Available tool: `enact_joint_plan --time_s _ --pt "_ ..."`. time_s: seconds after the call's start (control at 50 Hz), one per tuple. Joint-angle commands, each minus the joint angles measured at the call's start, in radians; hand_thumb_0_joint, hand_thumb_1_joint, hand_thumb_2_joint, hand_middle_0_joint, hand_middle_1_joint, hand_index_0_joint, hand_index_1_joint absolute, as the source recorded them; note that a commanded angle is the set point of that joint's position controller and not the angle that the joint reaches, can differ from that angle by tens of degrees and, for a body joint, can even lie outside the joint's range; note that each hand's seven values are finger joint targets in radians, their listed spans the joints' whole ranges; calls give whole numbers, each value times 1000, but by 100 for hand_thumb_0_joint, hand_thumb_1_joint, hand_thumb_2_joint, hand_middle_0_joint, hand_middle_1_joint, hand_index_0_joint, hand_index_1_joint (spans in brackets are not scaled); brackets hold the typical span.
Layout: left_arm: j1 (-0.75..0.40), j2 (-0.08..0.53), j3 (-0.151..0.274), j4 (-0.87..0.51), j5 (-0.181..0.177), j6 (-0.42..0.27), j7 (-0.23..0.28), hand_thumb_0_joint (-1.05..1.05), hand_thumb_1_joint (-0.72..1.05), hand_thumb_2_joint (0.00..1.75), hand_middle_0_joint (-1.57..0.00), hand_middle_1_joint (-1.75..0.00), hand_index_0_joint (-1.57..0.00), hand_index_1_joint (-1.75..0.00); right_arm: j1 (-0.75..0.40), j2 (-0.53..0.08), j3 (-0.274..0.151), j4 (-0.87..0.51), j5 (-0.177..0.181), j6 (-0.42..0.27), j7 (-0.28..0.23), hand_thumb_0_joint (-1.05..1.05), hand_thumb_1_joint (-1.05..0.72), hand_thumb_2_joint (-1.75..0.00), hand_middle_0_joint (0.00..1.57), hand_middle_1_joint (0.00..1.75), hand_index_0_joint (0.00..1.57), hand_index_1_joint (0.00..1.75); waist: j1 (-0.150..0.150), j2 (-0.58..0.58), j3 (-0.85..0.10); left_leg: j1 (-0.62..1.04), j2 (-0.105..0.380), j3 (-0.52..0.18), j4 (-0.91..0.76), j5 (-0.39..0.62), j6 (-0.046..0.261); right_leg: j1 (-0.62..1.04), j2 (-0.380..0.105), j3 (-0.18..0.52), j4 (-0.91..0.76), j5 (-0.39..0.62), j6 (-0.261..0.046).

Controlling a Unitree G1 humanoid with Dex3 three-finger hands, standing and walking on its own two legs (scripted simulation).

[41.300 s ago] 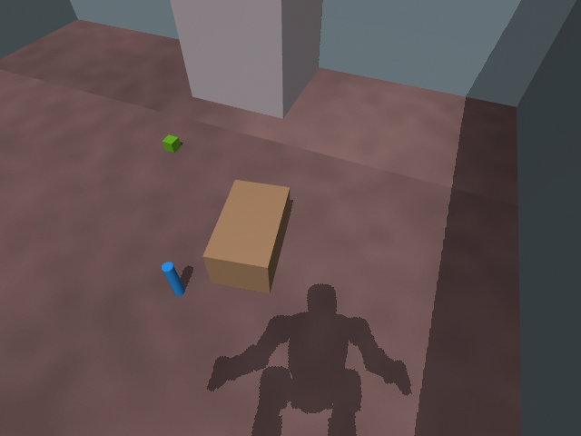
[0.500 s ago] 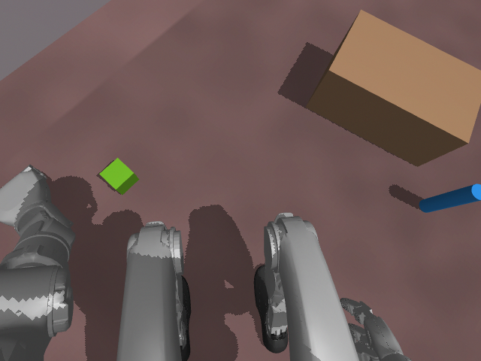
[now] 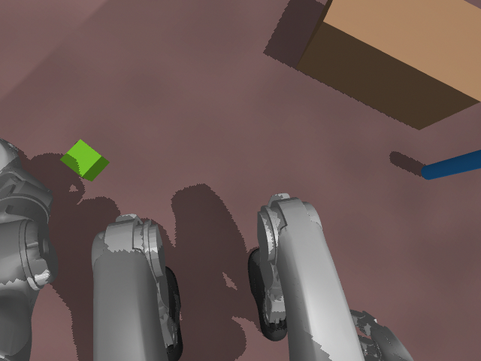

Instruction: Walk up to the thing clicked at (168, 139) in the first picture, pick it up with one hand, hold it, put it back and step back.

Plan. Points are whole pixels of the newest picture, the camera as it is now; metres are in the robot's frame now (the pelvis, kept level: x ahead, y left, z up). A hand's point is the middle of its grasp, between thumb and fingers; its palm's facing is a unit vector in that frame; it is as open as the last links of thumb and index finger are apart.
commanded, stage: rise first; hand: left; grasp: from above
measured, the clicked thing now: (86, 161) +0.48 +0.28 -0.32
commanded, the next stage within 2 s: approach in 0.60 s
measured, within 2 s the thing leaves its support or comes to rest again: neither
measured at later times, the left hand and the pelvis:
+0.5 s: hand (26, 174) +0.43 +0.34 -0.19, palm faces -0.24 -0.32 -0.92, open 10.7 cm; pelvis +0.00 +0.00 -0.02, yaw -2 degrees
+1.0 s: hand (58, 161) +0.46 +0.30 -0.23, palm faces -0.29 -0.32 -0.90, open 12.4 cm; pelvis +0.00 +0.00 -0.04, yaw -4 degrees
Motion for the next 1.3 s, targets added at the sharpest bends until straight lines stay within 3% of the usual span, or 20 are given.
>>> enact_joint_plan --time_s 0.0,0.12,0.44,0.48,0.52,0.58,0.62,0.66,0.7,0.74,0.8,0.9,0.98,1.0,1.06,1.12,1.16,1.22,1.24,1.28 --pt "-249 315 18 -80 32 -24 42 0 3 51 -59 -59 -60 -57 211 -198 -52 2 3 -26 11 0 -90 -90 20 30 20 30 -2 115 -676 379 -22 76 -180 152 39 411 19 -26 -255 161 -18" --pt "-286 345 18 -85 48 -39 40 0 0 53 -57 -60 -59 -58 220 -215 -45 11 -2 -36 24 0 -90 -90 20 30 20 30 -17 173 -665 409 -19 56 -173 139 31 353 24 -50 -220 142 -28" --pt "-312 335 24 -41 57 -5 65 0 -6 58 -55 -60 -55 -60 246 -260 -23 12 -5 -45 62 0 -91 -90 20 30 20 30 -46 268 -591 461 -6 5 -182 173 7 244 25 -92 -152 180 -42" --pt "-320 365 38 -37 56 -7 65 0 -7 58 -55 -58 -55 -59 243 -263 -17 5 -6 -48 67 0 -91 -90 20 30 20 30 -49 258 -601 442 -8 7 -168 165 12 252 26 -90 -152 175 -39" --pt "-330 369 11 -30 60 -14 51 0 -8 59 -55 -60 -54 -60 248 -262 -9 9 -10 -54 73 0 -91 -90 20 30 20 30 -67 225 -573 393 -14 20 -145 156 24 273 31 -83 -167 167 -33" --pt "-331 428 40 -40 57 -29 47 0 -3 55 -58 -56 -58 -56 246 -274 -4 1 -13 -62 76 0 -91 -90 20 30 20 30 -54 200 -575 335 -17 36 -123 139 35 313 34 -75 -177 147 -26" --pt "-322 413 18 -26 58 -36 37 0 -4 56 -57 -58 -57 -58 247 -269 2 6 -18 -67 80 0 -91 -90 20 30 20 30 -64 194 -575 339 -16 35 -116 140 36 323 37 -77 -177 148 -24" --pt "-321 425 35 -30 61 -39 42 0 -1 54 -58 -57 -59 -57 245 -276 0 1 -16 -70 81 0 -91 -90 20 30 20 30 -58 209 -596 354 -17 31 -122 137 31 320 40 -83 -170 144 -28" --pt "-310 434 56 -26 60 -40 51 0 -17 67 -49 -62 -45 -65 251 -281 1 -2 -20 -72 84 0 -90 -90 20 30 20 30 -57 216 -603 366 -15 31 -117 142 29 326 40 -89 -168 151 -27" --pt "-334 386 8 -1 64 -45 41 0 -26 74 -39 -73 -37 -74 254 -273 4 7 -20 -74 89 0 -90 -90 20 30 20 30 -83 212 -578 346 -15 27 -112 129 29 312 43 -91 -165 144 -29" --pt "-390 369 -35 7 66 -51 25 0 -30 77 -38 -73 -36 -75 277 -285 11 13 -25 -81 93 0 -91 -90 20 30 20 30 -119 225 -554 377 -10 9 -103 154 25 290 45 -103 -156 170 -30" --pt "-511 306 -84 35 84 -61 87 0 -37 82 -33 -79 -31 -81 306 -305 29 24 -39 -95 102 0 -91 -90 20 30 20 30 -173 276 -552 441 -1 -16 -102 177 9 259 46 -125 -146 209 -34" --pt "-575 345 -46 49 80 -40 159 0 -44 87 -30 -82 -27 -85 310 -310 42 27 -56 -96 113 0 -92 -90 20 30 20 30 -181 343 -604 480 6 -10 -104 211 -1 293 44 -126 -147 245 -35" --pt "-596 386 -27 35 87 -29 173 0 -45 88 -27 -84 -25 -87 307 -318 45 28 -62 -96 116 0 -92 -90 20 30 20 30 -178 367 -627 500 7 -9 -102 227 -3 303 41 -127 -142 263 -35" --pt "-573 448 22 16 76 13 202 0 -51 92 -23 -88 -20 -90 279 -330 43 11 -54 -79 124 0 -93 -91 20 30 20 30 -145 438 -682 526 9 -1 -123 245 -7 329 41 -122 -141 280 -38" --pt "-528 421 -7 58 79 57 178 0 -57 96 -18 -92 -16 -95 261 -316 54 2 -45 -57 137 0 -93 -91 20 30 20 30 -160 402 -618 479 8 1 -115 249 4 330 50 -121 -152 289 -33" --pt "-446 446 18 69 60 72 154 0 -58 97 -18 -92 -15 -94 251 -318 50 -13 -31 -45 141 0 -92 -91 20 30 20 30 -120 367 -613 413 3 10 -117 257 15 382 54 -108 -169 294 -28" --pt "-337 416 -12 156 48 89 109 0 -61 103 -12 -94 -8 -98 248 -316 62 -32 -22 -30 146 0 -92 -91 20 30 20 30 -137 222 -559 303 -1 6 -104 248 36 432 62 -105 -180 297 -13" --pt "-357 413 -37 153 51 88 90 0 -61 101 -11 -97 -9 -99 251 -314 67 -37 -21 -28 144 0 -92 -91 20 30 20 30 -153 201 -542 268 -3 7 -98 232 44 435 67 -96 -186 294 -8" --pt "-368 435 -31 180 37 81 65 0 -61 101 -12 -96 -9 -99 273 -326 72 -29 -23 -30 136 0 -91 -91 20 30 20 30 -164 128 -512 212 -3 -1 -81 207 53 431 72 -96 -188 268 -1"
